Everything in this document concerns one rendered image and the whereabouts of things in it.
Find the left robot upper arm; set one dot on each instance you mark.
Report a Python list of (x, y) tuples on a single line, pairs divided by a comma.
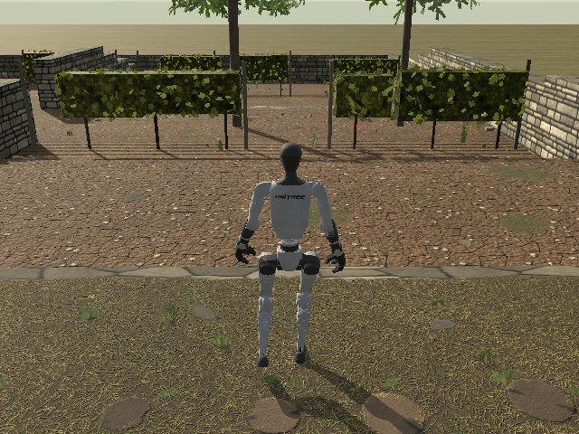
[(261, 190)]

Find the right robot forearm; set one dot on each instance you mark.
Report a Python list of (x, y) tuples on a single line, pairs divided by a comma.
[(334, 241)]

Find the left robot forearm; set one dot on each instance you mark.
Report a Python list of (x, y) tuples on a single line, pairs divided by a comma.
[(244, 237)]

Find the right robot shin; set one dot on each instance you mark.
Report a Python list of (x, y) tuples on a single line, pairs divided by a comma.
[(303, 316)]

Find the robot left hand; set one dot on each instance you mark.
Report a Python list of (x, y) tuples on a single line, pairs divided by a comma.
[(238, 254)]

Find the robot right hand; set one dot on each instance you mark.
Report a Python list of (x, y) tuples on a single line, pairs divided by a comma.
[(341, 260)]

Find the right robot upper arm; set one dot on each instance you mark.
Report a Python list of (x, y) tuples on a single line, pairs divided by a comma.
[(322, 203)]

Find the robot right thigh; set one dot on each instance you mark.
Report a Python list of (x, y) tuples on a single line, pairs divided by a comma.
[(309, 270)]

